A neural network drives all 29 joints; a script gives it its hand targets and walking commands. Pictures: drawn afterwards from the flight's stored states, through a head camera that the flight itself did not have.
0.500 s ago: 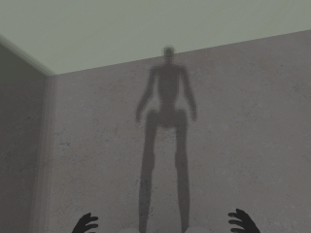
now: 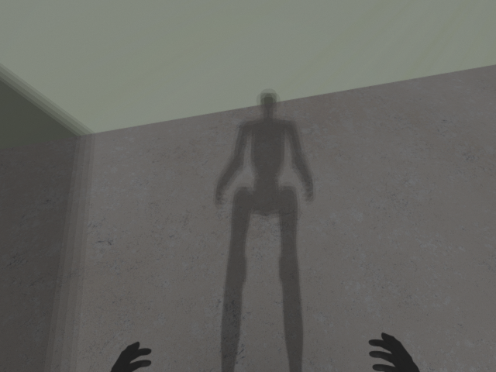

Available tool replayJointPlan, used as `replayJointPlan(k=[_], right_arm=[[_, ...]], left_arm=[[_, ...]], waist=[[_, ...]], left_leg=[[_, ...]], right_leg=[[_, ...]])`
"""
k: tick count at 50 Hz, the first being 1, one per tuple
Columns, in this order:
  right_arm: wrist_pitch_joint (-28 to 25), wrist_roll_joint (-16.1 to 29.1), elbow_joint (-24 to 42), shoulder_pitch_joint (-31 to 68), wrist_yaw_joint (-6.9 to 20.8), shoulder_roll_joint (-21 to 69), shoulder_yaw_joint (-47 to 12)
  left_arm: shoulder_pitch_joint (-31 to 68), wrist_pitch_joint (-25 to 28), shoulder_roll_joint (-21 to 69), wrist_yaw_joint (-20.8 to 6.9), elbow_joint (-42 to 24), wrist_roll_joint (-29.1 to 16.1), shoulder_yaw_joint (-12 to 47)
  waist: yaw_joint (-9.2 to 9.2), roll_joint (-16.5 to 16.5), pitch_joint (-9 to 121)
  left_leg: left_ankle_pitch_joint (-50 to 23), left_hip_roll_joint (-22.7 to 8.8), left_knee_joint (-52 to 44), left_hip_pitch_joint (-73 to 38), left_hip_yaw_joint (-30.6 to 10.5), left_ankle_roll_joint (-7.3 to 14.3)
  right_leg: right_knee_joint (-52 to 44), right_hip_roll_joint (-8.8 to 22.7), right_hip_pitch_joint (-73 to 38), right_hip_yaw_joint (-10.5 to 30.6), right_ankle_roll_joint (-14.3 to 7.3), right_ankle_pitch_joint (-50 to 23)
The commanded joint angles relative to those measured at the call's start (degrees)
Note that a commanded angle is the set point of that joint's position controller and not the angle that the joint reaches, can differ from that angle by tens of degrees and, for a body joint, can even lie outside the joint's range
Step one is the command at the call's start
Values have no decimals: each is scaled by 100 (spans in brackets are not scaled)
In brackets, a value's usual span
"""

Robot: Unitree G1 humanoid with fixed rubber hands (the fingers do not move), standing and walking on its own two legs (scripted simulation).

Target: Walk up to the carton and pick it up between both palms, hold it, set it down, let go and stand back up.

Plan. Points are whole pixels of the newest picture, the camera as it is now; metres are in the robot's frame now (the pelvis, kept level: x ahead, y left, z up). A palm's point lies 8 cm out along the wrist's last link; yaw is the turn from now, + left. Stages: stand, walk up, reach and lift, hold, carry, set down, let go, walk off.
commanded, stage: stand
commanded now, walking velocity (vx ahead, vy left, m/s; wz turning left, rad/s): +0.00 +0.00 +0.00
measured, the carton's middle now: out of the picture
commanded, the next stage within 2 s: walk up in 1.94 s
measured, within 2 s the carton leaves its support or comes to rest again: neither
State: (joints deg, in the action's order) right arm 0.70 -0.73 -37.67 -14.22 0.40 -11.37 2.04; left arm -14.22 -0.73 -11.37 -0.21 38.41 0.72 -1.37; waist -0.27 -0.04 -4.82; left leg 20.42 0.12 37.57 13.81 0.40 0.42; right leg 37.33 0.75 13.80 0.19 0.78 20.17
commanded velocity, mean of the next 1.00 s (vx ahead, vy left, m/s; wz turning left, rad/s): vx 0.00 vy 0.00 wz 0.00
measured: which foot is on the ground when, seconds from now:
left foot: down 0.00-1.00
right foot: down 0.00-1.00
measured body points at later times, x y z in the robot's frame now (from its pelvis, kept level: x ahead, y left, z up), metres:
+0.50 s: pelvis -0.02 +0.00 +0.00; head -0.01 +0.00 +0.45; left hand +0.08 +0.24 -0.12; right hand +0.09 -0.24 -0.11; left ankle +0.00 +0.11 -0.72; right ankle +0.00 -0.13 -0.72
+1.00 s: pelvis -0.03 +0.00 +0.01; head -0.02 +0.00 +0.46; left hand +0.04 +0.24 -0.12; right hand +0.05 -0.24 -0.12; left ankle +0.00 +0.11 -0.72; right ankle +0.00 -0.13 -0.72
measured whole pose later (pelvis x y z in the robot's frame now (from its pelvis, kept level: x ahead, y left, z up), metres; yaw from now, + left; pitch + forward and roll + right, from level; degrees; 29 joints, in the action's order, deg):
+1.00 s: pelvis -0.03 +0.00 +0.01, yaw +0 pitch -3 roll +0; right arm 0.3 -0.4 -43.1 -18.3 0.1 -12.2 1.3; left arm -19.2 -0.2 -11.8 -0.2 43.7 0.7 -0.6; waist -0.3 0.3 -3.2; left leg 15.6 0.3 33.0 14.3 0.7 0.5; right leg 33.1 0.9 14.6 0.8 1.0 15.4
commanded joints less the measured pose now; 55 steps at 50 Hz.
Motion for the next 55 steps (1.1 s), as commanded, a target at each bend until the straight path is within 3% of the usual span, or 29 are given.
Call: replayJointPlan(k=[1,21,42,55], right_arm=[[-221,13,779,114,-46,-828,261],[-237,33,576,-6,-62,-864,215],[-244,39,248,-298,-68,-911,194],[-230,43,38,-476,-87,-910,167]], left_arm=[[80,216,-810,42,-681,-17,-244],[-116,221,-827,42,-436,-11,-213],[-450,242,-888,41,-158,-8,-187],[-559,243,-937,60,25,-8,-175]], waist=[[1,16,525],[-3,-23,521],[-5,36,249],[31,5,198]], left_leg=[[-1525,-495,-880,-5,-532,147],[-1106,-520,-1122,20,-614,188],[-96,-549,-1483,312,-720,174],[-164,-515,-1437,278,-672,147]], right_leg=[[-701,397,-97,425,-246,-1471],[-897,408,-102,472,-234,-1091],[-1124,366,132,549,-232,-451],[-1256,396,245,622,-251,-394]])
